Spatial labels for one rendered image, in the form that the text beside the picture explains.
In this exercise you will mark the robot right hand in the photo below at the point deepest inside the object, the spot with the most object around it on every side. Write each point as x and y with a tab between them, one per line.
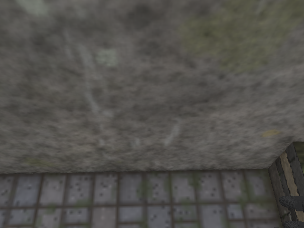
296	203

